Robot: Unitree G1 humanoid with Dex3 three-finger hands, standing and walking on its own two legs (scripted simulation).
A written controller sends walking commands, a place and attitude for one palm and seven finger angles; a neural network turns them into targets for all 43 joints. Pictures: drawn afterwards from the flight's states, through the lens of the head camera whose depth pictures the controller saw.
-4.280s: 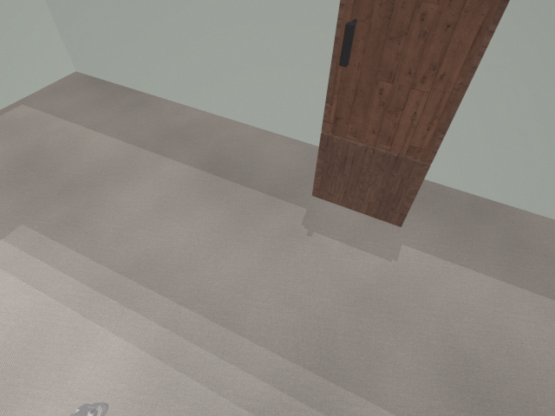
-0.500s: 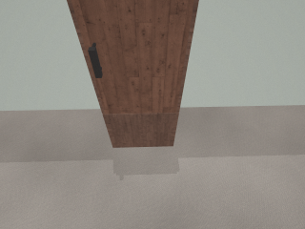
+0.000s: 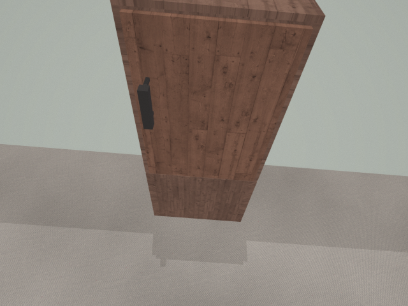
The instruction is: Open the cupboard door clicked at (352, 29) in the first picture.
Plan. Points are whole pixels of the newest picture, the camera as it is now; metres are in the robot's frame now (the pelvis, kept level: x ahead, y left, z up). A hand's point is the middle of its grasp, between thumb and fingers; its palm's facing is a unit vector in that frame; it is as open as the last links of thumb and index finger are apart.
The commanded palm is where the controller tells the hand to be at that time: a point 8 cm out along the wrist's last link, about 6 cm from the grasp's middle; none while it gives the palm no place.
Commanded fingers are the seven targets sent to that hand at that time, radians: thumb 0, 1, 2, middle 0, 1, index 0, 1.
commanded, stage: come to a stop and stand still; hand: left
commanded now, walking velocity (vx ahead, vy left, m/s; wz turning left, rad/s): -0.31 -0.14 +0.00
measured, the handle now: (147, 103) +0.59 +0.20 +0.04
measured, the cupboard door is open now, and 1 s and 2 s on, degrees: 0 0 0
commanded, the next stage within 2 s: look again from close up in 1.02 s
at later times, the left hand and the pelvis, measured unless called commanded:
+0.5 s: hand out of the picture +0.09 +0.15 -0.15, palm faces +0.06 -0.97 -0.25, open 7.4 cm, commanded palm none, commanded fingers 0.00 0.90 0.90 -0.20 -0.30 -0.20 -0.30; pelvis +0.02 -0.04 +0.01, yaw +2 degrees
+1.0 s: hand out of the picture -0.01 +0.18 -0.17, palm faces +0.05 -0.98 -0.18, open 7.4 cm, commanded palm none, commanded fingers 0.00 0.90 0.90 -0.20 -0.30 -0.20 -0.30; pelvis +0.01 +0.00 +0.01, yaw +1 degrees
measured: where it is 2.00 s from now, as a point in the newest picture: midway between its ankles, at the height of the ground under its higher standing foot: outside the picture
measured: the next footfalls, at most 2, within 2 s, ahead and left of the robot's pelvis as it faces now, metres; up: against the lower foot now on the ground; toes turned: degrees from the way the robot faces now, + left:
right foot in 0.24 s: +0.08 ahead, -0.13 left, +0.00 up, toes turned -1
left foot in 0.64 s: +0.01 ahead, +0.11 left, +0.00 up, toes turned +6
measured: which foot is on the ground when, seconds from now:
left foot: down 0.00-0.26, up 0.28-0.62, down 0.64-1.00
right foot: up 0.00-0.22, down 0.24-1.00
